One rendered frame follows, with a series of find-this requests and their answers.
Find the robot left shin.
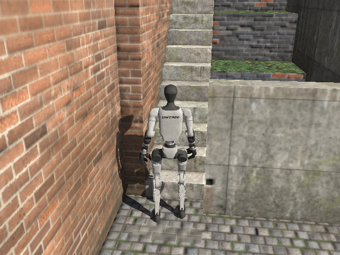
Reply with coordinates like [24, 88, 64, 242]
[152, 179, 160, 215]

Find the humanoid robot torso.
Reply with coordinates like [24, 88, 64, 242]
[158, 106, 183, 159]

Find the right robot forearm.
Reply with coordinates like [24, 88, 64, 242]
[188, 130, 196, 150]

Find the left robot hand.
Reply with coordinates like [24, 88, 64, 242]
[139, 152, 151, 166]

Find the right robot upper arm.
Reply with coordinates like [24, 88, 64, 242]
[182, 107, 193, 137]

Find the left robot upper arm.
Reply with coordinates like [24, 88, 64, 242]
[146, 108, 159, 138]

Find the right robot hand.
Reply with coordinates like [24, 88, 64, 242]
[186, 148, 197, 159]

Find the left robot forearm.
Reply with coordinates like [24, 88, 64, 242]
[141, 130, 151, 154]

